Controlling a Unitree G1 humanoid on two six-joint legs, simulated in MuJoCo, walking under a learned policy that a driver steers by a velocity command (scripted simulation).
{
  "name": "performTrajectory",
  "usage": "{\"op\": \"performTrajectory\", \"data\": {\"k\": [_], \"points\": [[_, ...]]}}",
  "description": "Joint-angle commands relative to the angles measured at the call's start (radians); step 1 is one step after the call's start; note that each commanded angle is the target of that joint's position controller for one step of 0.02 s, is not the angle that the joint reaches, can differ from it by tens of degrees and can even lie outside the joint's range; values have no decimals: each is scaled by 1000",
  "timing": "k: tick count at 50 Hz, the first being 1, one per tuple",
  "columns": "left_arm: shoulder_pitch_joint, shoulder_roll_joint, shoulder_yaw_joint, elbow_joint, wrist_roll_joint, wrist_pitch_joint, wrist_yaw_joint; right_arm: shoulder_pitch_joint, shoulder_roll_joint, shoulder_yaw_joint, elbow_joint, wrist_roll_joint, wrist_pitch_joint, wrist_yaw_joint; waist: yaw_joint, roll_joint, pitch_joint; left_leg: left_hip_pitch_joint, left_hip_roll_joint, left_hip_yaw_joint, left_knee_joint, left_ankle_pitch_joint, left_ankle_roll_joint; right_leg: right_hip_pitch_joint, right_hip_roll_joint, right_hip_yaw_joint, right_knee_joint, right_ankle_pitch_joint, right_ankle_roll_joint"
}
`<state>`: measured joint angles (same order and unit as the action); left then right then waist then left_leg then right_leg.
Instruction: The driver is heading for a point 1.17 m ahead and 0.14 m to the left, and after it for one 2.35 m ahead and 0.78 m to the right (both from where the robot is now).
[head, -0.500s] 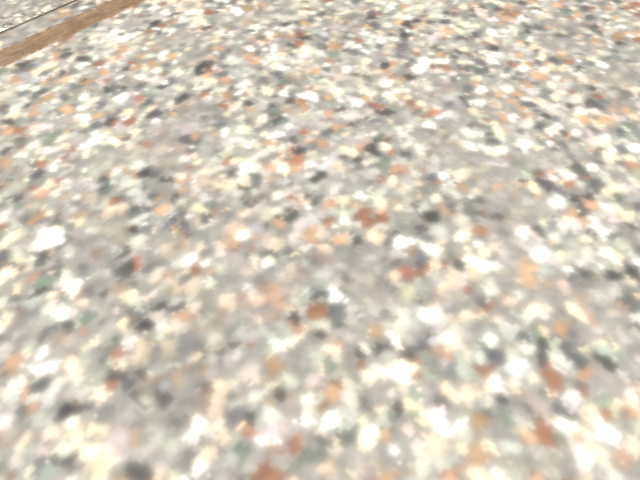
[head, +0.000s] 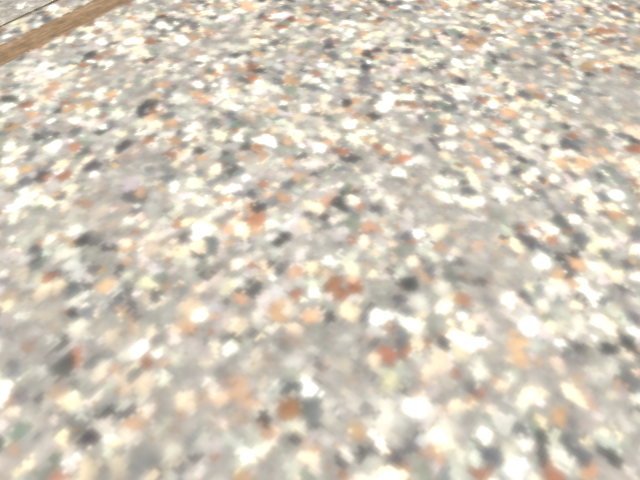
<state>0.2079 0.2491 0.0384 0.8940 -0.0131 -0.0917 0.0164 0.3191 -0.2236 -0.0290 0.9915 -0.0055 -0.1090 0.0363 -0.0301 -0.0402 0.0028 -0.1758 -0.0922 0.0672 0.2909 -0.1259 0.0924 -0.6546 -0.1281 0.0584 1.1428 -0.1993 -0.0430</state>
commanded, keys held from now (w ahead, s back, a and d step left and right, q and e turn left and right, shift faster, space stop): w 1.00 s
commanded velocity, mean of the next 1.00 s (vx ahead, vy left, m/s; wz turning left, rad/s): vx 0.50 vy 0.00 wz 0.00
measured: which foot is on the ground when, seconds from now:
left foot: down 0.00-0.30, up 0.32-0.86, down 0.88-1.00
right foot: up 0.00-0.28, down 0.30-0.90, up 0.92-1.00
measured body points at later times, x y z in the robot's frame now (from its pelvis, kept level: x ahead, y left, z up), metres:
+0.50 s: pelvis +0.28 -0.09 +0.00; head +0.29 -0.10 +0.45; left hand +0.33 +0.18 -0.12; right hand +0.36 -0.35 -0.14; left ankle +0.27 +0.08 -0.65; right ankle +0.30 -0.16 -0.74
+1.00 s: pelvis +0.55 -0.02 -0.01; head +0.58 +0.00 +0.44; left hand +0.57 +0.25 -0.16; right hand +0.68 -0.28 -0.13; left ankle +0.62 +0.07 -0.74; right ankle +0.43 -0.17 -0.64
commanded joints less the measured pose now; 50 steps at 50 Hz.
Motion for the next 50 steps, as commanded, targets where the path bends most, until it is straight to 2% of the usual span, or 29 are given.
{"op": "performTrajectory", "data": {"k": [1,6,9,11,13,14,15,16,17,18,19,20,21,22,24,27,33,38,40,41,42,43,44,45,46,47,48,49,50], "points": [[35,47,14,-42,13,4,8,-37,-131,-20,-53,1,-17,-20,46,79,55,-98,281,-214,-208,64,170,-32,-43,1,-134,153,29],[-156,29,6,-92,1,-8,-9,62,-164,-26,-31,19,-1,-37,-23,82,57,16,271,-162,-189,74,123,-1,10,-44,-464,308,40],[-236,34,2,-122,-8,-13,-28,109,-168,-29,-9,25,11,-38,-50,90,79,111,306,-169,-148,58,118,-6,27,-47,-555,262,33],[-256,47,4,-140,-10,-21,-42,118,-173,-34,-2,26,21,-40,-44,96,82,172,338,-183,-105,68,108,2,36,-46,-599,190,9],[-200,74,14,-136,-9,-30,-49,96,-188,-40,-4,27,32,-42,-1,115,53,199,351,-188,-32,177,89,104,63,-66,-639,117,-20],[-105,102,31,-110,-7,-32,-48,72,-187,-38,-10,24,37,-42,55,116,1,188,320,-158,79,344,69,239,97,-94,-662,101,-42],[80,158,59,-55,-6,-35,-41,63,-156,-27,-21,14,40,-42,131,90,-116,110,257,-107,301,424,39,487,90,-79,-653,118,-78],[254,262,84,-24,12,-33,-35,120,-80,0,-47,1,28,-38,152,-75,-286,-210,147,-30,691,165,-21,874,-152,245,-652,87,-192],[304,266,83,-7,12,-27,-44,186,-6,23,-39,11,2,-31,129,-274,-379,-493,19,-110,927,-428,-49,1064,-282,640,-808,-66,-283],[258,175,57,-14,7,-30,-44,107,-131,-8,-46,39,-16,-27,136,-170,-289,-595,84,-199,1035,-405,-26,992,-251,601,-840,-119,-237],[152,139,43,-39,3,-30,-42,21,-168,-17,-76,50,-25,-27,110,-111,-167,-620,140,-166,1026,-301,-11,845,-225,447,-855,-33,-199],[68,111,32,-56,8,-28,-46,-22,-161,-20,-81,38,-23,-34,80,-26,-110,-570,184,-146,980,-210,-14,706,-182,337,-885,69,-182],[29,87,25,-60,14,-29,-50,-27,-143,-25,-83,26,-13,-37,49,-20,-68,-521,215,-144,922,-153,-19,609,-144,256,-920,130,-171],[20,67,20,-53,20,-30,-54,-7,-120,-26,-79,23,2,-37,24,-37,-58,-465,233,-144,887,-119,-23,553,-114,202,-951,156,-164],[51,76,23,-27,18,-34,-53,14,-88,-26,-72,23,23,-40,6,-36,-36,-445,235,-127,848,-86,-37,507,-90,132,-984,242,-176],[105,109,32,2,18,-31,-37,-84,-92,-32,-109,13,32,-43,17,-12,7,-545,241,-122,723,23,-63,528,-90,81,-1008,334,-184],[189,125,32,39,7,-16,-14,-297,-65,-24,-170,16,21,-29,76,-17,55,-532,202,-80,389,241,-71,572,-63,5,-1039,266,-150],[253,133,39,84,-1,4,-6,-415,-70,-18,-220,26,9,-3,101,-20,99,-563,182,-78,266,176,-44,723,-122,10,-986,276,-146],[241,144,46,89,-4,13,-2,-410,-83,-21,-228,27,1,8,81,-28,88,-520,168,-68,237,106,-20,763,-142,11,-938,349,-133],[224,152,49,86,-4,16,-1,-375,-99,-28,-222,27,-2,10,57,-40,63,-446,148,-52,227,72,-7,767,-141,5,-898,451,-123],[203,161,52,81,-3,21,0,-304,-123,-41,-204,26,-3,9,15,-57,14,-324,112,-21,221,52,10,759,-127,-10,-818,618,-110],[183,148,46,76,1,27,-1,-150,-162,-65,-154,24,-3,3,-60,-47,-73,-118,77,4,207,64,35,713,-77,-47,-644,730,-87],[181,121,32,55,13,26,-2,42,-229,-88,-108,16,-1,-7,-127,19,-211,200,201,-136,239,83,91,516,-21,-84,-363,552,-53],[303,-12,-7,45,17,4,-15,150,-323,-109,-84,1,4,-10,-77,276,-357,581,456,-612,159,-52,259,98,167,-90,41,-36,23],[282,39,2,64,-5,-25,-22,144,-242,-84,-82,11,7,-9,-92,275,-414,602,491,-824,18,-144,277,-34,178,60,204,-356,13],[186,117,23,32,-31,-41,-25,47,-192,-68,-97,19,4,-10,-77,220,-244,465,457,-669,6,-146,217,-120,115,61,244,-306,-6],[112,128,25,12,-34,-45,-19,-45,-153,-56,-121,16,4,-11,-47,134,-152,300,416,-520,-14,-82,178,-96,54,30,200,-207,-15],[76,119,32,6,-19,-38,-11,-108,-121,-46,-127,8,2,-5,-13,84,-77,146,373,-419,-49,0,155,-49,18,12,126,-139,-11],[93,107,39,10,-8,-23,-4,-133,-92,-36,-125,-2,-3,-2,24,102,-56,57,333,-347,-80,39,133,20,-13,19,69,-94,-13]]}}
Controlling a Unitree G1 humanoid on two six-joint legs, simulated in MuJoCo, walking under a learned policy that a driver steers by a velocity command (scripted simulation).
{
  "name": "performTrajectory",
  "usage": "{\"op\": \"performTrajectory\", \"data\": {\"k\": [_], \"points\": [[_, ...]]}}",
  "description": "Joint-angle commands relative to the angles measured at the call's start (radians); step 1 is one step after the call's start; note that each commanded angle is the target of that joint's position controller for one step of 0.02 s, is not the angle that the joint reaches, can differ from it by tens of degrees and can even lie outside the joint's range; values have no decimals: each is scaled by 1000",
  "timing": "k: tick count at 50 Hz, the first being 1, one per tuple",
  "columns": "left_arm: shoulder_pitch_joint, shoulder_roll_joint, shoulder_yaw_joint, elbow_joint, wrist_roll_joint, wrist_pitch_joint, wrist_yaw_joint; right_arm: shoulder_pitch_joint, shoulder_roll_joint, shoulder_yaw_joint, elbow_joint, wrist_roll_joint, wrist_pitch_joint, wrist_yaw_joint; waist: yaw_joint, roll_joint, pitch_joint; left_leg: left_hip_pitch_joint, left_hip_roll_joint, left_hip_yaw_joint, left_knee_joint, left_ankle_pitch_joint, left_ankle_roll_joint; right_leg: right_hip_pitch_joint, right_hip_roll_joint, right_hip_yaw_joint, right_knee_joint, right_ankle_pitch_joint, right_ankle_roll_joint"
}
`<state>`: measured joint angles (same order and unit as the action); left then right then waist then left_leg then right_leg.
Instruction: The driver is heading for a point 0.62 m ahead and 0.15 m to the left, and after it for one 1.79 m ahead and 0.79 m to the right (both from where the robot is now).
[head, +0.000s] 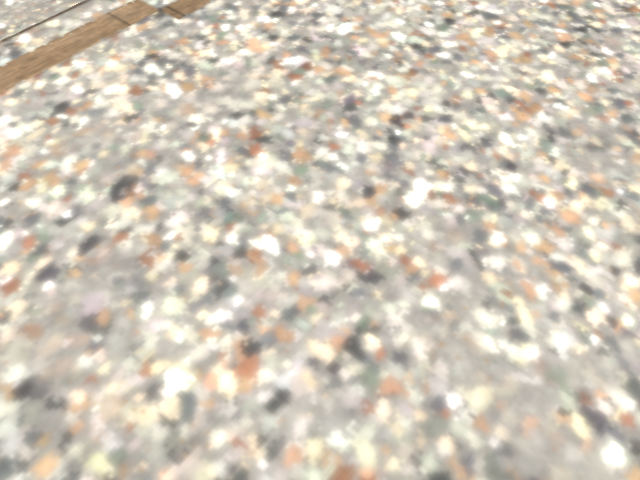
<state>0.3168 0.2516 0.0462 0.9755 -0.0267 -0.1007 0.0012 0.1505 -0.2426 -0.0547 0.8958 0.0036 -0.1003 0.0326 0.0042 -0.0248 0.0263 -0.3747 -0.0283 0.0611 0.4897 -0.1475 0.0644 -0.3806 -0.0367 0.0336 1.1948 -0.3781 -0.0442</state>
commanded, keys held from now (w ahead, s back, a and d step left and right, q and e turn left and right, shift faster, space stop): w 0.40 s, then w+q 0.48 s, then e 0.12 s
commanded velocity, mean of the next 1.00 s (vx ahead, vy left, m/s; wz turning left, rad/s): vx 0.49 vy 0.00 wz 0.19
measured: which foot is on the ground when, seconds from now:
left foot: down 0.00-0.46, up 0.48-0.98, down 1.00-1.00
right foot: up 0.00-0.42, down 0.44-1.00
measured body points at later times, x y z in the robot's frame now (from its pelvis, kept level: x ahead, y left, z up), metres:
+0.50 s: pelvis +0.28 -0.05 -0.01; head +0.31 -0.06 +0.44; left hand +0.47 +0.19 -0.11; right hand +0.24 -0.32 -0.16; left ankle +0.09 +0.08 -0.68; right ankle +0.38 -0.15 -0.73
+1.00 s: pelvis +0.53 +0.00 -0.01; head +0.56 +0.02 +0.43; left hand +0.46 +0.26 -0.16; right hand +0.78 -0.18 -0.12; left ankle +0.63 +0.12 -0.74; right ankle +0.39 -0.15 -0.73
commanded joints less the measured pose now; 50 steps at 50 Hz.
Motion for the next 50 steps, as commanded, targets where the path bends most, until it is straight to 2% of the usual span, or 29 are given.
{"op": "performTrajectory", "data": {"k": [1,2,5,7,11,16,19,20,21,22,23,24,25,26,27,28,29,31,34,37,40,44,45,47,48,49,50], "points": [[10,77,29,-66,8,1,12,38,-68,-9,-20,-14,-13,5,7,107,-71,206,253,-306,-308,73,160,-208,-111,41,-13,108,-10],[25,54,28,-62,10,12,14,56,-78,-12,-8,-12,-16,4,15,107,-62,176,246,-277,-329,104,170,-193,-114,32,-37,120,-5],[-57,60,34,-94,18,25,19,107,-125,-22,17,-10,-18,-14,11,80,-17,177,247,-225,-369,170,183,-281,-125,25,-161,231,21],[-133,58,35,-119,23,23,17,143,-129,-22,30,-7,-11,-26,-8,73,-3,215,241,-201,-376,191,171,-334,-124,21,-274,334,33],[-266,36,26,-154,17,15,2,201,-138,-20,51,3,-3,-37,-49,80,22,254,214,-140,-383,172,136,-308,-87,-12,-499,488,34],[-402,36,15,-204,6,4,-25,284,-148,-25,96,10,16,-40,-92,79,66,403,265,-141,-331,177,135,-337,-58,-28,-635,434,20],[-393,60,19,-218,3,-6,-41,275,-163,-35,105,14,29,-46,-61,100,52,468,299,-148,-258,296,115,-275,-36,-38,-683,331,-17],[-342,80,27,-207,4,-9,-42,254,-173,-38,100,15,32,-47,-28,114,20,468,294,-138,-204,430,103,-183,-10,-59,-694,303,-33],[-237,108,45,-177,9,-11,-38,233,-169,-36,96,17,37,-46,33,114,-41,436,261,-120,-82,585,86,-13,25,-85,-719,309,-54],[-52,164,72,-124,14,-13,-30,220,-141,-24,84,11,38,-44,111,90,-158,317,203,-89,130,577,56,266,1,-54,-700,340,-90],[113,260,95,-97,36,-12,-19,282,-62,1,60,-1,27,-39,123,-76,-327,-41,84,-31,517,220,-4,678,-259,279,-691,303,-199],[144,237,85,-85,26,-7,-21,337,-2,21,74,14,6,-34,109,-258,-447,-273,-33,-121,768,-412,-27,827,-409,654,-846,179,-285],[94,163,62,-93,23,-8,-20,261,-121,-12,66,43,-9,-32,119,-159,-336,-357,28,-215,863,-393,-9,725,-373,575,-876,111,-233],[8,127,50,-110,23,-8,-16,181,-145,-19,37,55,-13,-34,95,-116,-210,-380,82,-182,855,-308,2,574,-343,415,-898,144,-189],[-67,98,39,-116,29,-12,-19,144,-129,-22,32,46,-8,-41,61,-46,-131,-337,125,-167,794,-224,0,421,-302,305,-944,194,-165],[-113,65,31,-117,34,-19,-21,146,-117,-32,37,35,7,-47,27,-53,-86,-287,156,-170,736,-172,1,326,-264,215,-984,226,-143],[-132,53,29,-109,40,-21,-23,176,-90,-32,45,34,24,-46,1,-74,-63,-229,171,-173,710,-139,1,255,-241,154,-1016,242,-132],[-125,61,34,-91,42,-27,-20,195,-50,-32,49,36,49,-47,-20,-65,-32,-216,174,-169,684,-102,-4,200,-227,63,-1056,306,-137],[-99,94,44,-71,49,-28,-2,123,-56,-42,14,27,64,-48,-19,-35,7,-318,171,-193,593,21,-19,219,-229,-25,-1078,385,-139],[-81,106,47,-63,48,-21,13,53,-51,-42,-14,20,57,-34,-8,-31,21,-345,159,-175,439,159,-28,258,-215,-109,-1085,420,-122],[-46,124,51,-54,39,-13,24,-55,-34,-31,-54,14,55,-14,28,-15,54,-339,152,-105,303,224,-26,297,-220,-175,-1093,428,-109],[24,144,61,-31,25,12,28,-167,-24,-20,-120,17,56,11,65,-7,89,-391,140,-47,200,152,-2,447,-263,-221,-1036,501,-103],[31,144,61,-22,20,20,27,-180,-18,-18,-132,13,55,15,60,-5,101,-361,124,-33,167,105,8,449,-266,-227,-999,603,-101],[29,163,64,-9,11,32,25,-140,-33,-25,-138,3,51,19,17,-46,58,-215,55,19,135,12,35,452,-267,-226,-882,970,-92],[13,174,64,-4,6,36,25,-49,-63,-39,-117,1,46,18,-39,-71,1,-92,17,33,102,12,53,455,-253,-221,-775,1100,-76],[-13,177,60,-1,-1,40,21,101,-111,-63,-68,-1,40,12,-123,-59,-80,117,-14,37,-10,160,81,413,-205,-234,-605,1088,-42],[0,156,49,-12,10,31,16,212,-206,-88,-34,-16,40,-8,-154,12,-185,410,101,-82,27,549,121,215,-138,-227,-374,800,9]]}}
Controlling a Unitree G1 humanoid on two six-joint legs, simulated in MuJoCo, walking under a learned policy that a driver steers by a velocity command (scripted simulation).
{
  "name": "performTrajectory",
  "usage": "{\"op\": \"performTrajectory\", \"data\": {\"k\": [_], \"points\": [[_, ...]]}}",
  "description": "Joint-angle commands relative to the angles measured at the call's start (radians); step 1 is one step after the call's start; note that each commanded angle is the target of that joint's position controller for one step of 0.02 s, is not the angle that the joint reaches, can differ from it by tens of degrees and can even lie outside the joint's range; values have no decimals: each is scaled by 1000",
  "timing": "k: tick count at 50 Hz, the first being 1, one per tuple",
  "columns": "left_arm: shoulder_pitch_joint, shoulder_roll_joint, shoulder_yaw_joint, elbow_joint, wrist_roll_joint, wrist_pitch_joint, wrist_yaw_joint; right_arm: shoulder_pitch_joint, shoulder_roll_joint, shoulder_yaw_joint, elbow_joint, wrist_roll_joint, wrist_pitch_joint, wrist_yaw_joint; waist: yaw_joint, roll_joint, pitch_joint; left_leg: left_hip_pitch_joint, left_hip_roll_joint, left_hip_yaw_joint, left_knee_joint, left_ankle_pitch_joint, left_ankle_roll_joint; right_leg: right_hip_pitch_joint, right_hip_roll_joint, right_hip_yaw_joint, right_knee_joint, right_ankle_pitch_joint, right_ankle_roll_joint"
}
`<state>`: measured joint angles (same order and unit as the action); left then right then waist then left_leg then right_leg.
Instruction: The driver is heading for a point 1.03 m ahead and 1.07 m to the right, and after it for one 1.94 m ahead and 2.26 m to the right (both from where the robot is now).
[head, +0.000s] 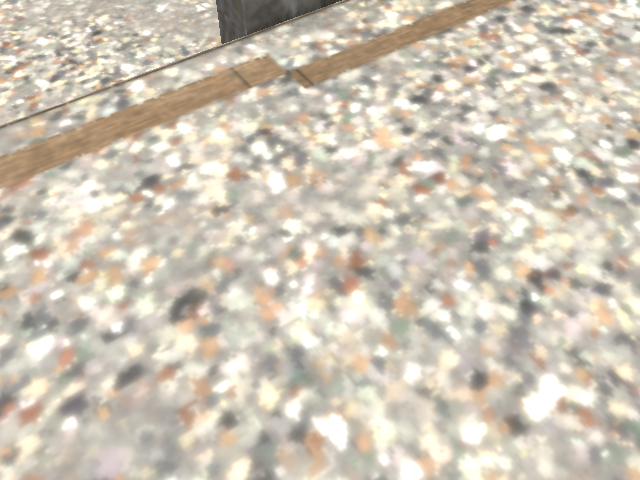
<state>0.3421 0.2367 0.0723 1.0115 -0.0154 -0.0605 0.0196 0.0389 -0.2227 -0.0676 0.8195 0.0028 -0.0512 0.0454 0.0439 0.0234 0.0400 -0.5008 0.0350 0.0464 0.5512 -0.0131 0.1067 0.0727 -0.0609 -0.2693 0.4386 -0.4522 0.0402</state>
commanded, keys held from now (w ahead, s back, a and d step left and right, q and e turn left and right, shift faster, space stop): e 1.00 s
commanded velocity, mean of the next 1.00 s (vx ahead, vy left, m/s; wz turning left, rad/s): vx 0.07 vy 0.00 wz -0.44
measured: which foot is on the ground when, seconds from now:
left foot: down 0.00-0.52, up 0.54-1.00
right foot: down 0.00-0.00, up 0.02-0.50, down 0.52-1.00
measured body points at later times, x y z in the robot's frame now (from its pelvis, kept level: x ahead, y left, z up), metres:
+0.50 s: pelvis +0.11 -0.01 +0.02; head +0.14 -0.03 +0.47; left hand +0.29 +0.23 -0.10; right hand +0.18 -0.31 -0.11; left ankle +0.13 +0.10 -0.72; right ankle +0.11 -0.13 -0.71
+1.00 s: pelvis +0.14 -0.02 +0.02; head +0.17 -0.04 +0.46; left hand +0.42 +0.16 -0.08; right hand +0.13 -0.34 -0.09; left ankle +0.22 +0.09 -0.72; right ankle +0.11 -0.12 -0.72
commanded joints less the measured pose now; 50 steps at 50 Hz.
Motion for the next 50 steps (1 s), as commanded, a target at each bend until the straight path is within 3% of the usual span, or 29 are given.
{"op": "performTrajectory", "data": {"k": [1,2,3,4,5,6,8,10,16,20,23,25,26,27,28,29,30,31,32,35,39,43,47,49,50], "points": [[66,44,-16,-58,33,-24,-21,355,-298,-71,49,-42,-7,-40,-112,223,-359,892,362,-422,58,967,249,-584,65,130,787,-210,-11],[115,78,-9,-14,-16,-41,-24,409,-261,-56,30,-38,-10,-38,-154,135,-569,936,445,-567,3,986,346,-603,117,427,948,-324,-4],[16,129,11,-38,-60,-41,-24,355,-236,-54,34,-25,-8,-36,-153,105,-461,823,391,-422,-67,805,301,-677,57,408,938,-245,-8],[-69,120,9,-60,-50,-32,-14,245,-183,-41,24,-4,-15,-36,-122,60,-297,671,331,-316,-111,607,226,-729,-2,359,855,-163,-12],[-101,113,15,-51,-28,-15,1,167,-128,-25,16,-3,-23,-39,-93,13,-204,515,292,-251,-164,505,179,-695,-34,342,806,-91,-7],[-70,102,19,-39,-17,10,11,114,-97,-15,16,-11,-27,-41,-48,28,-163,380,267,-184,-211,466,156,-605,-50,336,778,-44,-3],[-15,66,21,-32,-10,44,16,77,-102,-16,20,-39,-32,-43,-5,41,-143,250,255,-105,-265,442,150,-501,-42,318,742,16,-2],[-31,73,28,-59,-6,59,24,64,-137,-24,25,-42,-31,-57,8,53,-126,234,259,-55,-295,413,157,-531,-40,311,685,67,1],[-160,86,32,-145,1,85,7,44,-168,-34,36,-26,6,-101,-27,78,-99,287,268,32,-351,82,133,-566,-58,273,461,217,2],[-221,100,37,-195,1,95,-12,59,-192,-42,45,-13,32,-105,-49,78,-85,367,304,44,-305,56,116,-569,-38,230,364,153,-13],[-229,100,40,-224,-3,99,-31,51,-216,-51,41,3,50,-104,-42,94,-90,424,328,45,-224,117,82,-532,-15,196,258,113,-41],[-175,102,45,-218,2,96,-39,46,-212,-52,45,21,60,-105,-5,78,-106,410,298,85,-110,121,16,-408,26,162,72,256,-81],[-135,151,63,-211,8,92,-30,109,-188,-50,68,16,63,-100,-2,-5,-124,358,234,131,24,41,-52,-297,22,230,-31,451,-123],[-84,280,95,-217,17,87,-10,79,-144,-38,33,-23,58,-91,-15,-257,-146,98,114,208,327,-258,-140,-112,-188,524,-29,909,-217],[-73,310,90,-230,42,75,-14,-9,-114,-29,-23,-30,52,-89,0,-339,-183,-151,-36,83,556,-695,-188,-37,-340,776,-47,1056,-414],[-65,273,79,-236,42,54,-26,-46,-153,-38,-24,-14,50,-82,23,-186,-227,-182,-22,-51,676,-681,-176,-30,-312,721,-58,1005,-421],[-114,258,76,-246,32,38,-23,-48,-152,-40,-21,9,48,-82,-4,-154,-199,-213,-8,-79,680,-585,-157,-46,-254,631,-57,926,-363],[-168,236,72,-259,12,34,-16,-27,-154,-43,0,7,49,-91,-30,-108,-174,-220,8,-93,643,-505,-153,-76,-206,576,-54,843,-307],[-206,205,62,-270,-3,38,-7,-24,-179,-51,6,-3,51,-99,-44,-113,-162,-203,17,-103,606,-453,-155,-111,-188,555,-63,795,-280],[-201,201,57,-282,6,47,8,-2,-162,-51,9,-2,50,-101,-59,-130,-184,-129,-13,-104,550,-368,-162,-156,-157,542,-76,773,-280],[-185,226,63,-288,2,55,20,-31,-139,-41,2,2,48,-101,-39,-148,-167,-96,-31,-120,358,-328,-179,-166,-141,581,-83,627,-270],[-210,235,63,-305,7,67,20,-34,-148,-39,1,5,42,-89,-30,-174,-141,3,-52,-125,232,-317,-185,-250,-122,635,-91,480,-267],[-235,231,58,-325,7,79,17,5,-164,-41,2,10,21,-70,-38,-198,-144,94,-72,-128,93,-337,-168,-250,-107,715,-50,533,-254],[-268,224,51,-343,-3,89,23,77,-167,-44,19,11,9,-58,-85,-193,-152,217,-74,-110,-108,-215,-146,-271,-68,723,0,545,-212],[-262,206,44,-351,-5,94,28,118,-194,-53,31,5,8,-56,-95,-161,-158,323,-20,-133,-198,-107,-124,-329,-26,699,48,449,-167]]}}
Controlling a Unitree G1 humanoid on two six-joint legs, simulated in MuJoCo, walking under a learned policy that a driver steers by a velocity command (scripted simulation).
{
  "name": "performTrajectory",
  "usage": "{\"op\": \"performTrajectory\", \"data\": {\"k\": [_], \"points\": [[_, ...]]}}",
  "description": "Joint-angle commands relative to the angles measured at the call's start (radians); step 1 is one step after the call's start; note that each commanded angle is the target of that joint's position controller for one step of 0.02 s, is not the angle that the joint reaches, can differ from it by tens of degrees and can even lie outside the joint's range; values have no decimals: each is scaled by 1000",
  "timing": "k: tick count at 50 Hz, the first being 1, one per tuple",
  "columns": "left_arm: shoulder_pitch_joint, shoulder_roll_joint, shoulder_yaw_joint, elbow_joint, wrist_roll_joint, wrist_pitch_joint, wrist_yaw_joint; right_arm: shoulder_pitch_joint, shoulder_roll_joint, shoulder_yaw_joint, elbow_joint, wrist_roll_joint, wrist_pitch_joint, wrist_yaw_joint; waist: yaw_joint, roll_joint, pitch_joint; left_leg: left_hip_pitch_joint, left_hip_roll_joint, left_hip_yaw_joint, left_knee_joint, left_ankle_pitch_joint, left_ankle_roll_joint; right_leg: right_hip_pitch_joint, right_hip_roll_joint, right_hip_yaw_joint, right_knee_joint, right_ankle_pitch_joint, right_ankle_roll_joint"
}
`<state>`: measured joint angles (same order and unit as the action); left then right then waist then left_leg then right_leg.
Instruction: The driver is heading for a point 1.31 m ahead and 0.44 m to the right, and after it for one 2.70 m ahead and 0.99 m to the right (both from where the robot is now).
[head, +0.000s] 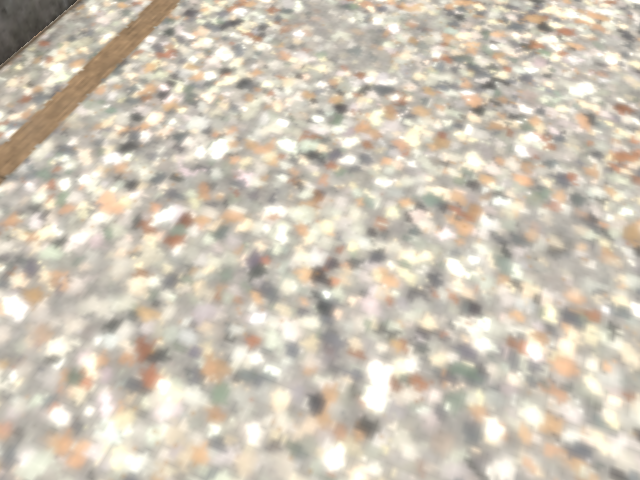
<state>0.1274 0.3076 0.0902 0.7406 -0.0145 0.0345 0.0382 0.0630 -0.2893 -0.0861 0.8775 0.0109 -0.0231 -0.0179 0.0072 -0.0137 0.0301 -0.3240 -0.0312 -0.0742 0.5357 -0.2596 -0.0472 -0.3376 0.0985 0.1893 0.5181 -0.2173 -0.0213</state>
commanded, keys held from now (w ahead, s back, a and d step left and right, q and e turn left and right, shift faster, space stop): e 0.58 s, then no key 0.42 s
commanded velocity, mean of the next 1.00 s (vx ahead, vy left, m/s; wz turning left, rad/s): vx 0.00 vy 0.00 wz -0.46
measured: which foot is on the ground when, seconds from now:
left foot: up 0.00-0.00, down 0.02-0.44, up 0.46-0.86, down 0.88-1.00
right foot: down 0.00-0.02, up 0.04-0.42, down 0.44-1.00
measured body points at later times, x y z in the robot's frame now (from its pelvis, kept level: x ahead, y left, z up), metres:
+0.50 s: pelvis -0.01 -0.03 -0.01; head +0.03 -0.06 +0.44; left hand +0.23 +0.19 -0.09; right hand +0.03 -0.36 -0.13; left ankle +0.00 +0.12 -0.70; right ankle -0.03 -0.13 -0.74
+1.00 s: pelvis +0.01 -0.03 +0.00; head +0.03 -0.03 +0.45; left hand +0.26 +0.13 -0.11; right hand +0.02 -0.33 -0.10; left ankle +0.07 +0.08 -0.74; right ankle -0.03 -0.14 -0.74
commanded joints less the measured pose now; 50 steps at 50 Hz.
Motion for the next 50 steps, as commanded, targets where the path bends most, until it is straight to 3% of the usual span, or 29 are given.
{"op": "performTrajectory", "data": {"k": [1,2,3,4,5,6,8,11,13,17,20,21,22,23,24,25,26,28,30,34,40,42,43,44,45,46,47,48,50], "points": [[-2,76,11,-86,2,1,9,114,-200,-49,-30,-23,-15,1,-25,78,-176,281,258,-199,-210,270,104,-60,-79,116,175,-67,-47],[38,79,16,-116,-3,-10,5,92,-248,-52,-36,-54,-6,-2,21,307,-141,289,433,-441,-227,498,289,-268,65,-22,361,-450,4],[38,169,39,-106,6,-21,-2,53,-203,-41,-64,-58,-9,-4,13,252,-137,239,491,-454,-238,482,364,-294,-20,-13,578,-438,34],[49,210,58,-82,-6,-17,-7,-2,-145,-27,-88,-49,-8,-11,26,173,-115,205,416,-324,-227,424,318,-279,-45,-21,654,-353,43],[66,189,59,-60,-6,-4,-4,-41,-121,-20,-99,-33,-3,-15,39,141,-87,187,338,-220,-219,344,259,-281,-57,-42,684,-286,61],[65,166,54,-58,-2,7,-3,-46,-105,-14,-105,-18,0,-21,26,145,-65,186,305,-164,-222,317,238,-303,-61,-54,717,-231,78],[37,117,39,-82,-9,13,-12,-11,-113,-10,-98,-19,10,-32,3,155,-42,180,268,-74,-239,328,240,-304,-71,-105,690,-172,100],[-35,87,22,-132,-11,8,-16,67,-146,-19,-87,-25,20,-44,-50,174,-67,294,301,-45,-238,372,267,-321,-110,-141,526,-156,120],[-41,75,12,-150,-6,7,-26,66,-174,-27,-93,-21,24,-40,-56,183,-88,301,320,-12,-230,392,269,-254,-136,-166,421,-166,117],[-18,92,14,-161,-7,15,-45,49,-209,-40,-108,-9,28,-21,-49,202,-88,237,340,49,-211,401,253,-96,-132,-240,249,-153,83],[44,92,24,-150,-6,24,-58,31,-213,-42,-107,17,27,-10,-3,187,-86,210,345,87,-119,354,195,35,-107,-277,23,-33,23],[89,105,35,-133,-5,25,-54,61,-186,-36,-93,21,26,-6,11,150,-98,158,318,126,-36,290,144,141,-84,-271,-73,51,-11],[142,174,59,-125,-7,22,-41,114,-136,-24,-80,-1,24,2,13,-18,-126,3,246,210,166,111,61,319,-168,-118,-132,309,-63],[149,291,75,-157,3,17,-24,98,-63,4,-131,-59,21,9,-24,-331,-133,-309,104,239,493,-442,-31,450,-444,260,-93,747,-213],[180,260,63,-168,38,-13,-42,-4,-117,-11,-167,-33,14,0,70,-231,-223,-351,57,61,656,-458,-30,363,-509,349,-146,644,-360],[139,234,54,-162,39,-35,-48,-35,-148,-22,-175,-4,18,-6,49,-154,-162,-371,77,29,705,-373,-14,326,-447,260,-169,525,-322],[83,207,48,-159,22,-44,-42,-19,-153,-26,-166,-1,21,-13,17,-124,-117,-380,93,19,678,-275,0,283,-386,188,-174,415,-257],[13,168,30,-173,5,-39,-28,15,-163,-34,-148,-19,29,-25,-20,-102,-98,-324,94,10,637,-159,-4,201,-323,128,-181,355,-204],[10,153,21,-182,15,-38,-18,54,-146,-33,-142,-16,27,-20,-34,-113,-130,-275,70,19,619,-91,-13,191,-302,104,-187,359,-207],[31,138,12,-173,17,-37,-8,39,-107,-15,-154,-13,28,-15,-9,-118,-129,-233,71,21,420,-60,-32,207,-289,96,-181,295,-207],[24,139,1,-154,26,-26,-25,33,-109,-5,-172,-7,20,2,19,-134,-86,-70,61,44,197,-113,-16,122,-290,143,-159,193,-217],[4,117,-11,-146,19,-25,-29,58,-96,-1,-169,-6,12,9,-4,-123,-85,8,54,56,57,-57,1,113,-275,151,-123,214,-198],[-4,100,-20,-139,13,-24,-29,86,-83,4,-162,-12,5,14,-31,-108,-87,90,49,66,-89,67,14,92,-253,139,-102,210,-169],[28,75,-29,-128,18,-30,-28,101,-96,6,-162,-27,-1,16,-30,-74,-102,184,86,20,-156,210,33,61,-218,127,-86,158,-119],[70,54,-36,-125,39,-38,-29,120,-168,-5,-173,-41,-3,11,6,50,-132,261,216,-95,-145,436,80,17,-142,59,9,32,-58],[120,42,-34,-121,36,-43,-30,72,-173,-1,-160,-40,-1,12,74,200,-131,178,275,-152,-137,406,179,39,-69,-46,17,-113,-12],[90,71,-31,-112,44,-41,-27,23,-105,15,-177,-33,-4,16,55,192,-115,103,260,-158,-167,259,198,107,-92,-57,-8,-89,16],[53,86,-24,-112,41,-36,-26,15,-88,21,-179,-32,-7,19,34,173,-94,93,207,-113,-162,152,155,117,-90,-57,-18,-35,16],[26,86,-21,-111,35,-20,-23,33,-109,19,-178,-28,-17,19,6,127,-63,86,151,-54,-138,85,99,106,-94,-38,-25,49,-1]]}}
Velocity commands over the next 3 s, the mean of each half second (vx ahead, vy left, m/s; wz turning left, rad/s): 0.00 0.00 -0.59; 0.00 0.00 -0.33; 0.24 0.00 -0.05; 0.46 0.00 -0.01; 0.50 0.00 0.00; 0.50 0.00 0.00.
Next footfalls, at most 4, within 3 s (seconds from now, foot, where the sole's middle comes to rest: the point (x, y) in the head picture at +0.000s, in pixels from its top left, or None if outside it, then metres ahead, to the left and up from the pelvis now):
0.02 left None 0.05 0.13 -0.77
0.44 right None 0.01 -0.15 -0.77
0.88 left None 0.10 0.07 -0.77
1.72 left None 0.45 -0.10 -0.77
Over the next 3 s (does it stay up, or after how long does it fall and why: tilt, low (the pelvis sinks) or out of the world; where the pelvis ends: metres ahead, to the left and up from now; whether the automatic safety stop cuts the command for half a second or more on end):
stays up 0.88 -0.37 0.01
